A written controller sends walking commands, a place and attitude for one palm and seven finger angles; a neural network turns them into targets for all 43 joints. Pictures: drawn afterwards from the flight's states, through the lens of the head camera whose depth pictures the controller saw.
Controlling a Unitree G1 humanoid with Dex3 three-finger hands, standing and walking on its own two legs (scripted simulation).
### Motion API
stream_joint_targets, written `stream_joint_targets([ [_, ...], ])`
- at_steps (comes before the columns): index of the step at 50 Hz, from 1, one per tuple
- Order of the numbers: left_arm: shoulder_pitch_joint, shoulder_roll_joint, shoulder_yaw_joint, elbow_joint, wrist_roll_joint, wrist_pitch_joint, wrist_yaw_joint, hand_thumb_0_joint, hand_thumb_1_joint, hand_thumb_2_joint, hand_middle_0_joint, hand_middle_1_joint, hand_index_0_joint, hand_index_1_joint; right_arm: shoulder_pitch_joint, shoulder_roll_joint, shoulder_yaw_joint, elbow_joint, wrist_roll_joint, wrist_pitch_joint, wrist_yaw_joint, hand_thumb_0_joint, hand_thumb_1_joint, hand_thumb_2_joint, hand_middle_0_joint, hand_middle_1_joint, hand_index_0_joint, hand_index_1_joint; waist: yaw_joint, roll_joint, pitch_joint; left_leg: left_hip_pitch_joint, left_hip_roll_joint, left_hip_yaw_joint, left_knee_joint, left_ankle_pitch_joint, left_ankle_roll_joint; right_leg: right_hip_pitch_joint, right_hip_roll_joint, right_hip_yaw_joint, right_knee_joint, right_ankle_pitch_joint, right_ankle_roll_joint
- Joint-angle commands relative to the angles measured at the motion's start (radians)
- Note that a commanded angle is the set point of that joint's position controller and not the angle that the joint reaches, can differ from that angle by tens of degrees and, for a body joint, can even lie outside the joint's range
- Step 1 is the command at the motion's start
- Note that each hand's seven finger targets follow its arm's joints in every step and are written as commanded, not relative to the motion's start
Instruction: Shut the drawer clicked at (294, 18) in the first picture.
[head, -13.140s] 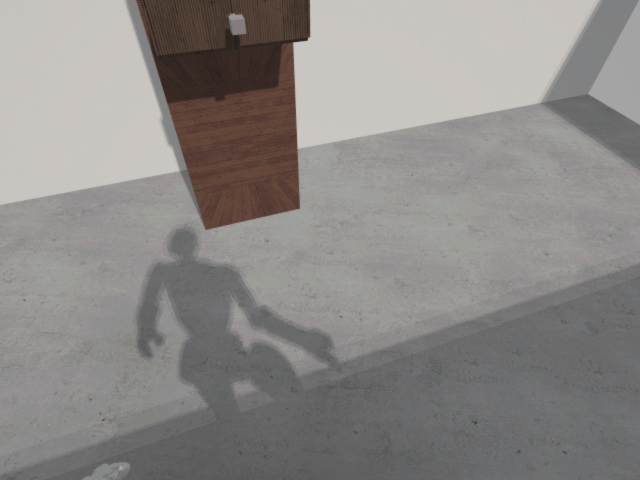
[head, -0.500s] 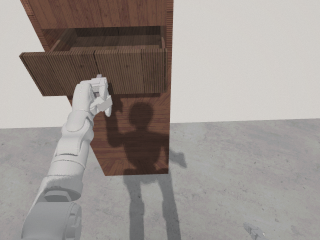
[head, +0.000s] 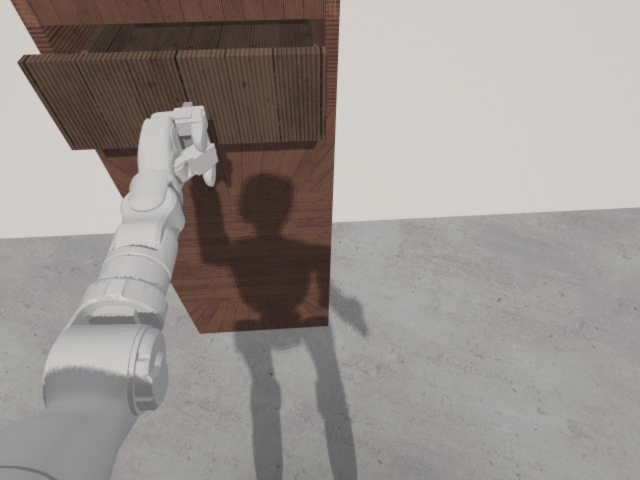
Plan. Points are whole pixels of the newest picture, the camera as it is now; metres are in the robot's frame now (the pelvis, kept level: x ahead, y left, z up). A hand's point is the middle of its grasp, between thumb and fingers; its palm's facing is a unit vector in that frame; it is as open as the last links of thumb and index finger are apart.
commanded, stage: push the drawer shut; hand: left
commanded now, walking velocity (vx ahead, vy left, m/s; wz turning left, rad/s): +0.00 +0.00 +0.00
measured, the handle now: (184, 122) +0.54 +0.18 +0.16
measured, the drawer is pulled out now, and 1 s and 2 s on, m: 0.09 0.00 0.00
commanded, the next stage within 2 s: pull the fist back off the drawer in 1.00 s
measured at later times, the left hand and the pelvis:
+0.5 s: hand (217, 121) +0.54 +0.14 +0.16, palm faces +0.06 -1.00 -0.01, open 3.4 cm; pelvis +0.01 +0.00 -0.01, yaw -1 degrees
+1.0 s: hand (219, 106) +0.57 +0.14 +0.16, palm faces +0.05 -1.00 +0.00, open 3.5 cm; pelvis +0.01 +0.00 -0.01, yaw -1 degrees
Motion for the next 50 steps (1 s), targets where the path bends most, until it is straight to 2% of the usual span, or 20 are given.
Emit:
stream_joint_targets([
  [1,-0.622,0.202,0.038,-0.19,0.002,-0.106,-0.008,0.0,0.9,0.9,-1.4,-1.6,-1.4,-1.6,0.07,-0.139,-0.05,-0.085,-0.005,-0.034,0.0,0.0,-0.9,-0.9,0.2,0.3,0.2,0.3,-0.046,-0.023,-0.376,0.189,0.024,-0.005,-0.044,0.226,0.011,0.078,-0.008,0.008,-0.062,0.246,0.004],
  [2,-0.642,0.19,0.026,-0.176,0.001,-0.11,-0.013,0.0,0.9,0.9,-1.4,-1.6,-1.4,-1.6,0.076,-0.14,-0.05,-0.086,-0.005,-0.033,0.002,0.0,-0.9,-0.9,0.2,0.3,0.2,0.3,-0.055,-0.04,-0.362,0.177,0.024,-0.006,-0.045,0.213,0.012,0.071,-0.007,0.008,-0.064,0.237,0.006],
  [7,-0.694,0.21,0.034,-0.112,0.01,-0.122,-0.017,0.0,0.9,0.9,-1.4,-1.6,-1.4,-1.6,0.108,-0.149,-0.053,-0.071,-0.01,-0.025,0.007,0.0,-0.9,-0.9,0.2,0.3,0.2,0.3,-0.076,-0.014,-0.333,0.162,0.027,-0.005,-0.037,0.211,0.013,0.03,-0.005,0.009,-0.064,0.231,0.006],
  [9,-0.708,0.223,0.05,-0.105,0.013,-0.13,-0.014,0.0,0.9,0.9,-1.4,-1.6,-1.4,-1.6,0.122,-0.152,-0.057,-0.07,-0.014,-0.025,0.01,0.0,-0.9,-0.9,0.2,0.3,0.2,0.3,-0.074,0.01,-0.36,0.172,0.026,-0.006,-0.029,0.226,0.013,0.024,-0.004,0.011,-0.058,0.235,0.006],
  [10,-0.715,0.261,0.073,-0.095,0.018,-0.134,-0.013,0.0,0.9,0.9,-1.4,-1.6,-1.4,-1.6,0.132,-0.156,-0.058,-0.064,-0.015,-0.022,0.01,0.0,-0.9,-0.9,0.2,0.3,0.2,0.3,-0.075,0.0,-0.366,0.165,0.029,-0.007,-0.027,0.232,0.012,0.03,-0.004,0.011,-0.056,0.241,0.006],
  [13,-0.727,0.264,0.07,-0.069,0.025,-0.139,-0.017,0.0,0.9,0.9,-1.4,-1.6,-1.4,-1.6,0.154,-0.159,-0.059,-0.062,-0.019,-0.014,0.014,0.0,-0.9,-0.9,0.2,0.3,0.2,0.3,-0.079,0.005,-0.38,0.153,0.028,-0.008,-0.018,0.244,0.012,0.028,-0.001,0.012,-0.048,0.251,0.005],
  [14,-0.735,0.243,0.054,-0.054,0.023,-0.138,-0.019,0.0,0.9,0.9,-1.4,-1.6,-1.4,-1.6,0.156,-0.158,-0.059,-0.062,-0.019,-0.012,0.016,0.0,-0.9,-0.9,0.2,0.3,0.2,0.3,-0.094,-0.002,-0.37,0.151,0.029,-0.006,-0.016,0.236,0.014,0.015,-0.002,0.011,-0.052,0.247,0.009],
  [15,-0.746,0.277,0.076,-0.031,0.028,-0.136,-0.019,0.0,0.9,0.9,-1.4,-1.6,-1.4,-1.6,0.167,-0.164,-0.059,-0.054,-0.021,-0.009,0.015,0.0,-0.9,-0.9,0.2,0.3,0.2,0.3,-0.096,-0.015,-0.356,0.132,0.031,-0.008,-0.014,0.227,0.015,0.01,-0.002,0.011,-0.052,0.242,0.01],
  [18,-0.771,0.317,0.105,-0.029,0.037,-0.142,-0.018,0.0,0.9,0.9,-1.4,-1.6,-1.4,-1.6,0.187,-0.171,-0.064,-0.058,-0.027,0.0,0.018,0.0,-0.9,-0.9,0.2,0.3,0.2,0.3,-0.099,-0.01,-0.411,0.135,0.028,-0.004,-0.002,0.251,0.018,0.029,0.0,0.015,-0.043,0.269,0.011],
  [21,-0.804,0.323,0.095,0.005,0.045,-0.139,-0.026,0.0,0.9,0.9,-1.4,-1.6,-1.4,-1.6,0.203,-0.172,-0.063,-0.054,-0.027,0.007,0.02,0.0,-0.9,-0.9,0.2,0.3,0.2,0.3,-0.116,0.005,-0.397,0.116,0.03,-0.003,0.003,0.239,0.018,0.009,0.0,0.017,-0.046,0.261,0.015],
  [22,-0.817,0.349,0.112,0.008,0.048,-0.141,-0.024,0.0,0.9,0.9,-1.4,-1.6,-1.4,-1.6,0.208,-0.174,-0.062,-0.05,-0.029,0.007,0.021,0.0,-0.9,-0.9,0.2,0.3,0.2,0.3,-0.115,0.027,-0.394,0.112,0.029,-0.003,0.005,0.233,0.018,0.002,-0.001,0.019,-0.047,0.254,0.015],
  [25,-0.823,0.411,0.144,0.053,0.059,-0.137,-0.028,0.0,0.9,0.9,-1.4,-1.6,-1.4,-1.6,0.23,-0.183,-0.06,-0.05,-0.032,0.016,0.021,0.0,-0.9,-0.9,0.2,0.3,0.2,0.3,-0.124,-0.002,-0.396,0.076,0.03,0.0,0.014,0.242,0.022,0.015,0.0,0.022,-0.041,0.278,0.017],
  [26,-0.841,0.38,0.114,0.055,0.062,-0.136,-0.033,0.0,0.9,0.9,-1.4,-1.6,-1.4,-1.6,0.233,-0.181,-0.059,-0.052,-0.032,0.02,0.023,0.0,-0.9,-0.9,0.2,0.3,0.2,0.3,-0.133,0.021,-0.39,0.079,0.029,-0.001,0.014,0.245,0.02,0.002,0.0,0.021,-0.04,0.279,0.017],
  [28,-0.866,0.373,0.108,0.059,0.07,-0.141,-0.031,0.0,0.9,0.9,-1.4,-1.6,-1.4,-1.6,0.243,-0.182,-0.062,-0.048,-0.037,0.022,0.026,0.0,-0.9,-0.9,0.2,0.3,0.2,0.3,-0.143,0.058,-0.391,0.099,0.031,-0.004,0.023,0.258,0.018,-0.031,0.001,0.016,-0.037,0.269,0.014],
  [30,-0.865,0.431,0.152,0.077,0.074,-0.143,-0.027,0.0,0.9,0.9,-1.4,-1.6,-1.4,-1.6,0.259,-0.19,-0.062,-0.049,-0.042,0.026,0.028,0.0,-0.9,-0.9,0.2,0.3,0.2,0.3,-0.138,0.053,-0.425,0.099,0.035,-0.007,0.036,0.275,0.018,-0.03,0.003,0.019,-0.03,0.278,0.017],
  [35,-0.878,0.474,0.172,0.108,0.081,-0.138,-0.036,0.0,0.9,0.9,-1.4,-1.6,-1.4,-1.6,0.291,-0.199,-0.062,-0.051,-0.047,0.041,0.032,0.0,-0.9,-0.9,0.2,0.3,0.2,0.3,-0.149,0.029,-0.456,0.07,0.035,-0.003,0.049,0.307,0.022,-0.002,0.005,0.021,-0.022,0.331,0.022],
  [39,-0.925,0.494,0.173,0.112,0.095,-0.136,-0.036,0.0,0.9,0.9,-1.4,-1.6,-1.4,-1.6,0.312,-0.203,-0.063,-0.049,-0.052,0.055,0.034,0.0,-0.9,-0.9,0.2,0.3,0.2,0.3,-0.165,0.052,-0.467,0.074,0.037,-0.003,0.056,0.328,0.021,-0.012,0.006,0.02,-0.018,0.349,0.023],
  [43,-0.967,0.511,0.175,0.159,0.106,-0.126,-0.024,0.0,0.9,0.9,-1.4,-1.6,-1.4,-1.6,0.329,-0.208,-0.06,-0.038,-0.053,0.064,0.034,0.0,-0.9,-0.9,0.2,0.3,0.2,0.3,-0.191,0.046,-0.387,0.029,0.038,-0.005,0.058,0.269,0.026,-0.06,0.007,0.023,-0.035,0.289,0.025],
  [46,-0.988,0.57,0.194,0.19,0.118,-0.127,-0.017,0.0,0.9,0.9,-1.4,-1.6,-1.4,-1.6,0.334,-0.215,-0.055,-0.041,-0.053,0.062,0.032,0.0,-0.9,-0.9,0.2,0.3,0.2,0.3,-0.201,0.037,-0.375,-0.027,0.038,-0.006,0.053,0.196,0.028,-0.059,0.003,0.031,-0.041,0.233,0.03],
  [50,-1.044,0.568,0.171,0.184,0.129,-0.151,-0.012,0.0,0.9,0.9,-1.4,-1.6,-1.4,-1.6,0.342,-0.219,-0.052,-0.041,-0.058,0.054,0.03,0.0,-0.9,-0.9,0.2,0.3,0.2,0.3,-0.219,0.082,-0.394,-0.013,0.042,-0.012,0.055,0.17,0.024,-0.1,0.002,0.028,-0.038,0.187,0.03],
])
